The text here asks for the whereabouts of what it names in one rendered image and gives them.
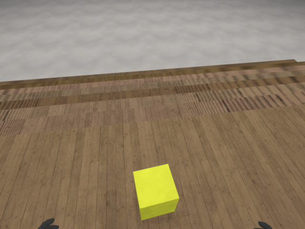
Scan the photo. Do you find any carton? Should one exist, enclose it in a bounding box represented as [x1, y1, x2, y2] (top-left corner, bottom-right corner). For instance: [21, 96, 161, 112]
[133, 164, 179, 220]

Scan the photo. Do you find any robot left hand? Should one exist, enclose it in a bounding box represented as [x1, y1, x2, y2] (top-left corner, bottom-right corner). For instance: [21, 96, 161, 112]
[38, 218, 59, 229]

